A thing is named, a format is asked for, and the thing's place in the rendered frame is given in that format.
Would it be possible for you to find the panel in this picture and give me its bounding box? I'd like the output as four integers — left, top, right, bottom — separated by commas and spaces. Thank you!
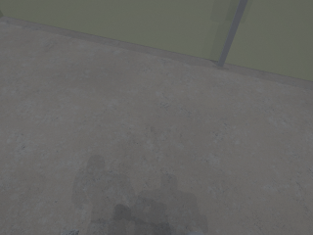
217, 0, 248, 68

